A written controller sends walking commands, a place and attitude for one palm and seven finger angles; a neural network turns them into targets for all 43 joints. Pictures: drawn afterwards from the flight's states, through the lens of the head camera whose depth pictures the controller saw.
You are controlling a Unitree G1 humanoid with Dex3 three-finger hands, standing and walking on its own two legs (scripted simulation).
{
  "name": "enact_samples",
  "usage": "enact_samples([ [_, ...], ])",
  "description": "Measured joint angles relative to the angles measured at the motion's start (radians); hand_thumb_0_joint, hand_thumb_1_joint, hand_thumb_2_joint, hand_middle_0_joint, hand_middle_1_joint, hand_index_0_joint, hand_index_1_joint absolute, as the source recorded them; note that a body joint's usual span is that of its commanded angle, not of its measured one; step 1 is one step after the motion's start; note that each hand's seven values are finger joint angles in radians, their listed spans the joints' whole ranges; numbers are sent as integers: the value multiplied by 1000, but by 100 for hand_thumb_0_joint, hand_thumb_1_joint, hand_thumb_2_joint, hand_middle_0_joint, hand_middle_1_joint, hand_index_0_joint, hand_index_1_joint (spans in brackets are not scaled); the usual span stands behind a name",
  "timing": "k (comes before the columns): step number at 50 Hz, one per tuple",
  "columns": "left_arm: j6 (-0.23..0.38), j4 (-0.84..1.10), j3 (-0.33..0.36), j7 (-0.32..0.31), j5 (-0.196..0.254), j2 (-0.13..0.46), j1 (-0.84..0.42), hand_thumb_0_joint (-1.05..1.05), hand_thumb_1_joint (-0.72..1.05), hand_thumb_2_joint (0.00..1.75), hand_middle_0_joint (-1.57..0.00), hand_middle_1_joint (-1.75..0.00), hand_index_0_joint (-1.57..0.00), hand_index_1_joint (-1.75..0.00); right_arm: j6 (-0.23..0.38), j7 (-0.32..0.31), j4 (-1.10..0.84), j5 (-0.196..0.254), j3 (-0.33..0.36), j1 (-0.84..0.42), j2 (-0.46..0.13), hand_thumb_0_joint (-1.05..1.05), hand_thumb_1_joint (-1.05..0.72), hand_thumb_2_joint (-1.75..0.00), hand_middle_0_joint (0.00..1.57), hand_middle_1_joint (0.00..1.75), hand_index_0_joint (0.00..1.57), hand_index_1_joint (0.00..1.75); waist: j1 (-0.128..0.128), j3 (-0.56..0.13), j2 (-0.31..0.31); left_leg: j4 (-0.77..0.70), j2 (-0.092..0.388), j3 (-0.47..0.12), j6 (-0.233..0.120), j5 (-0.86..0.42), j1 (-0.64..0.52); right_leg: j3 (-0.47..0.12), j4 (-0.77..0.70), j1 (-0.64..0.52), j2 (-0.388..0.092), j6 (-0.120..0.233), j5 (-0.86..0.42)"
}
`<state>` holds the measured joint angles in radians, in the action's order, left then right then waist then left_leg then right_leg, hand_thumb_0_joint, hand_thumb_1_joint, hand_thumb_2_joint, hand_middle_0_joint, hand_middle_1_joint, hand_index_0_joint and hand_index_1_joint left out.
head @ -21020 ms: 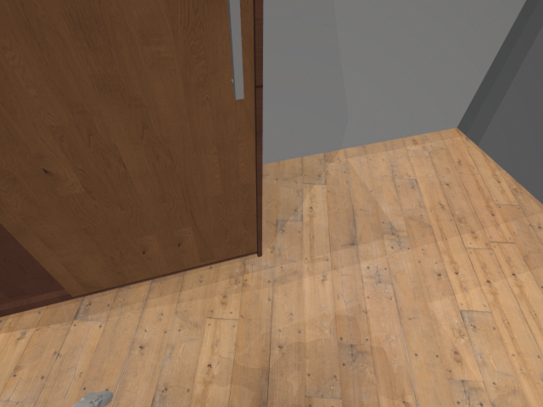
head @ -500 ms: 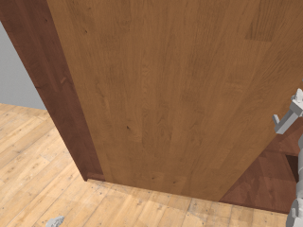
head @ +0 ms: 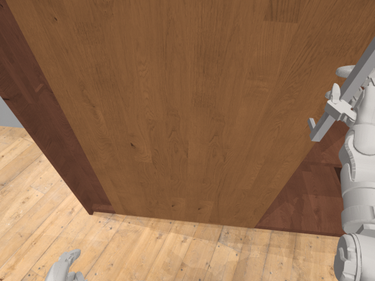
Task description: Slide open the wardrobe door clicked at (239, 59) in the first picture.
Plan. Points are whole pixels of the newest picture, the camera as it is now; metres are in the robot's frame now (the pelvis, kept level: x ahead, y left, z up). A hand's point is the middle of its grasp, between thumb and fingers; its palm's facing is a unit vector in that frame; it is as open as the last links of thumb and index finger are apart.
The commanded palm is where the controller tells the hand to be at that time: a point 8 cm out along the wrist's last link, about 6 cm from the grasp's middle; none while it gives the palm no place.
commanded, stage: stop walking and hold the door there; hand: right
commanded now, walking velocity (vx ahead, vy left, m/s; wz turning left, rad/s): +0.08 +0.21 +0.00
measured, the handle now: (346, 79) +0.47 -0.28 +0.22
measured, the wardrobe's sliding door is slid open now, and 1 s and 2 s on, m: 0.56 0.56 0.56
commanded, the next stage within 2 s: loosen the grip on the handle in 1.12 s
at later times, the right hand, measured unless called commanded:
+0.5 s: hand (331, 103) +0.42 -0.25 +0.19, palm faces +0.34 +0.92 -0.18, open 5.9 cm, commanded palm +0.39 -0.27 +0.18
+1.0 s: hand (331, 102) +0.42 -0.25 +0.20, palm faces +0.42 +0.89 -0.18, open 6.0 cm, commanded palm +0.39 -0.28 +0.18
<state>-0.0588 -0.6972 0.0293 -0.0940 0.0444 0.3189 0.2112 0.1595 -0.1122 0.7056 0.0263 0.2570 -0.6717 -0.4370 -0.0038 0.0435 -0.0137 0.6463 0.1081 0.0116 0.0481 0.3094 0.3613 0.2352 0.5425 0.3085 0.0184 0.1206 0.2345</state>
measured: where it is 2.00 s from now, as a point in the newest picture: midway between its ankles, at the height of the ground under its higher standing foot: outside the picture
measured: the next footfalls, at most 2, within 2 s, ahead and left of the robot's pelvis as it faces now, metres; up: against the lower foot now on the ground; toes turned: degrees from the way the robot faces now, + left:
left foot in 0.48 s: -0.03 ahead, +0.10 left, +0.00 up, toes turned +8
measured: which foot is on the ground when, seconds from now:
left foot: up 0.00-0.46, down 0.48-1.00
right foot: down 0.00-1.00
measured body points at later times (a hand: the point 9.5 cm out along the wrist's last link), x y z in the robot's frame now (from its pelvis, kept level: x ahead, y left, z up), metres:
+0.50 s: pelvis -0.03 -0.01 +0.01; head +0.02 -0.01 +0.46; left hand +0.12 +0.23 -0.10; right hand +0.40 -0.30 +0.21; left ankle -0.07 +0.10 -0.73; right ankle +0.05 -0.05 -0.73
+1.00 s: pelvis -0.02 +0.03 +0.01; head -0.01 +0.03 +0.46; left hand +0.04 +0.32 -0.10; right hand +0.39 -0.29 +0.21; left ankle -0.07 +0.10 -0.73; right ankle +0.05 -0.04 -0.73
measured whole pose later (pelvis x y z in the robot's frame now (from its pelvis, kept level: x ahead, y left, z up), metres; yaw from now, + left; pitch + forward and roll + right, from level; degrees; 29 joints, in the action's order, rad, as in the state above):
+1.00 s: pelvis -0.02 +0.03 +0.01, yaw +5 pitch +0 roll +1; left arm 0.00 -0.72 -0.01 -0.11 0.05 0.31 0.29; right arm 0.09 -0.11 0.83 0.05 0.35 -0.69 -0.55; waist -0.03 0.01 -0.02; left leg 0.47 -0.06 0.08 -0.05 0.32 0.16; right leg 0.28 0.49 0.33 -0.08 0.07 0.17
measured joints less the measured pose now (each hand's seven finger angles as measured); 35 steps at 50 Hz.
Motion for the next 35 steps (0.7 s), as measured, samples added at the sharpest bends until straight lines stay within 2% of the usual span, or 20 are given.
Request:
enact_samples([
  [2,14,9,-6,0,0,-14,-15,1,91,90,-20,-30,-20,-30,1,-12,-18,9,-7,-4,14,-7,-71,-82,46,140,29,138,8,15,-11,195,-9,11,-13,122,56,9,4,1,-6,13,2],
  [4,34,5,-16,1,2,-39,-22,1,91,90,-20,-30,-20,-30,-4,-21,-29,18,-18,-13,32,-7,-72,-82,46,140,27,138,15,26,-18,340,-26,26,-14,145,86,11,-12,-5,-11,14,-8],
  [6,47,-3,-33,1,1,-70,-22,1,91,90,-20,-30,-20,-30,-16,-23,-42,23,-31,-25,47,-6,-74,-82,46,140,26,138,23,33,-12,388,-41,43,-12,135,83,8,-38,-16,-12,13,-25],
  [10,70,-17,-69,5,-11,-119,-15,1,90,90,-20,-30,-20,-30,-46,-21,-76,28,-54,-34,59,-5,-76,-81,46,140,26,138,40,42,2,302,-67,57,-18,101,23,9,-97,-42,-12,6,-57],
  [14,89,-21,-89,10,-25,-138,-10,1,90,90,-20,-30,-20,-30,-61,-15,-98,30,-62,-28,55,-4,-76,-81,46,140,26,139,46,48,1,165,-88,50,-26,95,-51,14,-155,-62,-13,1,-89],
  [19,106,-11,-85,22,-37,-127,-9,1,90,90,-20,-30,-20,-30,-81,-8,-104,34,-55,-28,42,-4,-76,-80,46,140,26,139,48,51,-7,-23,-105,70,-41,84,-145,21,-212,-73,-18,-19,-127],
  [23,114,17,-74,35,-36,-94,-16,1,90,90,-20,-30,-20,-30,-104,-2,-88,35,-40,-49,14,-4,-76,-80,46,140,25,138,45,50,4,-200,-103,80,-68,-16,-214,37,-165,-29,-15,-45,-117],
  [24,113,22,-73,36,-35,-83,-25,1,90,90,-20,-30,-20,-30,-109,-1,-85,33,-30,-54,3,-4,-76,-80,46,140,24,138,43,50,7,-214,-100,71,-66,-41,-215,45,-139,-11,-16,-41,-106],
  [26,107,23,-65,30,-31,-58,-46,1,90,90,-20,-30,-20,-30,-111,-3,-75,33,-6,-53,-12,-5,-76,-80,46,140,24,137,27,58,-12,-191,-112,68,-58,-29,-198,47,-111,6,-32,-25,-96],
  [29,102,26,-52,18,-22,-39,-43,1,90,90,-20,-30,-20,-30,-125,-6,-47,39,9,-66,-26,-4,-76,-80,46,140,23,136,17,50,-11,-157,-118,65,-61,-6,-174,50,-103,17,-40,-2,-99],
  [35,91,17,-47,2,-21,-15,4,1,90,90,-20,-30,-20,-30,-117,-12,31,38,39,-68,-51,-4,-76,-80,45,139,23,136,1,19,-3,-166,-125,71,-76,-8,-175,51,-115,13,-50,-21,-107],
])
